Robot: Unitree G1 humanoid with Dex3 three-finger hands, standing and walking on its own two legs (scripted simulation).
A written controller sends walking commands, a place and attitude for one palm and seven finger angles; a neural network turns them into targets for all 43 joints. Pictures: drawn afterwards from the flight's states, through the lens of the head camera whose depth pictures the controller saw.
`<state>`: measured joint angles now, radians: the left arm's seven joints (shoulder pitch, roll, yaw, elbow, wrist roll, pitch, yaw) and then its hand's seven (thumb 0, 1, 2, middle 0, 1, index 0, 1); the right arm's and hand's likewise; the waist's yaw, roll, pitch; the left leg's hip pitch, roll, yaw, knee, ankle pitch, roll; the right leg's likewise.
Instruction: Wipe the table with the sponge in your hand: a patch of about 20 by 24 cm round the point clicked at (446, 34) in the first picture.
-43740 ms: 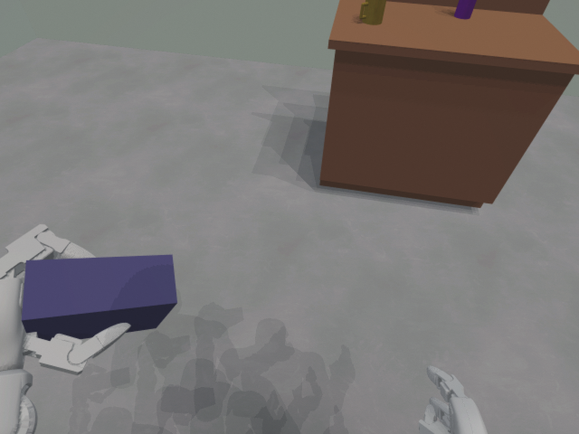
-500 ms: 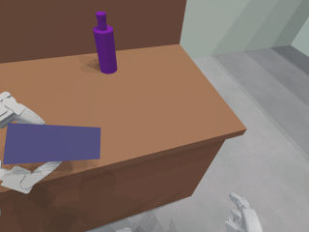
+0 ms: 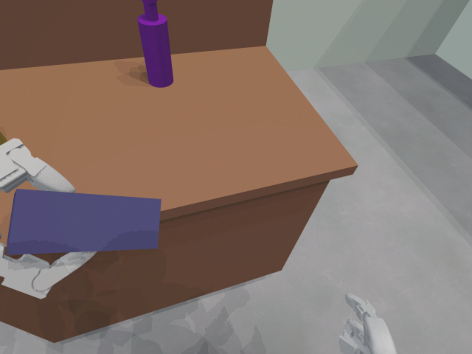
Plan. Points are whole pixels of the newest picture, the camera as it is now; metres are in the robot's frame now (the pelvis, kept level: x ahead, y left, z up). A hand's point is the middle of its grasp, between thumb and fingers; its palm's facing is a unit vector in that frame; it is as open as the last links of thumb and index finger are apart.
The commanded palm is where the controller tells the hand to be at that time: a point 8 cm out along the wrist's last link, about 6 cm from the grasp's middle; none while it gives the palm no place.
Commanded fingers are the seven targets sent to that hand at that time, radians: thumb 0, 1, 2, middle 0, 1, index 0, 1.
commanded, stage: step back with the hand held close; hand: left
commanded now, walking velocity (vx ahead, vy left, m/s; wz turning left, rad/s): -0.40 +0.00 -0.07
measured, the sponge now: (104, 220) +0.24 +0.17 +0.18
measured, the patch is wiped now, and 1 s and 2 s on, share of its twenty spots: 1.00 1.00 1.00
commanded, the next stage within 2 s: stop stepping back and stand still in 0.18 s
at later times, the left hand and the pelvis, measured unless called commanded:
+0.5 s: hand out of the picture +0.05 +0.16 +0.22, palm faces +0.36 -0.81 -0.47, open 9.6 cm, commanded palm +0.00 +0.22 +0.24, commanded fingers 0.00 0.10 1.30 -1.20 -1.60 -1.20 -1.60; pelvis -0.16 -0.06 -0.01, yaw -1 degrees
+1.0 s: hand out of the picture -0.09 +0.12 +0.20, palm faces +0.37 -0.85 -0.37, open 9.6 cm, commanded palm -0.15 +0.18 +0.24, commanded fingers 0.00 0.10 1.30 -1.20 -1.60 -1.20 -1.60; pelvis -0.30 -0.10 -0.01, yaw +1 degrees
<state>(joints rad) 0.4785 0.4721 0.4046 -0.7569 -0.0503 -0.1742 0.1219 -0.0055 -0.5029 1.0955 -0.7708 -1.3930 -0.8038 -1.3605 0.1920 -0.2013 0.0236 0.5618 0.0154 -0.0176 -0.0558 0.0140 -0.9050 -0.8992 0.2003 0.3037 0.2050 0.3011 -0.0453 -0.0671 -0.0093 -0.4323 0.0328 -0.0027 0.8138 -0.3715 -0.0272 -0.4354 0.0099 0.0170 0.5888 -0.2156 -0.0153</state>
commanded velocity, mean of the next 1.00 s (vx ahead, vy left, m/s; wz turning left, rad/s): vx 0.12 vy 0.10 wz -0.02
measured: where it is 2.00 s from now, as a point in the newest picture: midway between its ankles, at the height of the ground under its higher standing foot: outside the picture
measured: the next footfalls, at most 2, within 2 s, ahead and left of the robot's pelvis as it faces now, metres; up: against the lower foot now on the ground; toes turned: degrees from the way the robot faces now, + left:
left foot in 0.02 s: +0.01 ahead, +0.15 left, +0.00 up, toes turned +2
right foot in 0.28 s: +0.01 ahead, -0.12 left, +0.00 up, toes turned -2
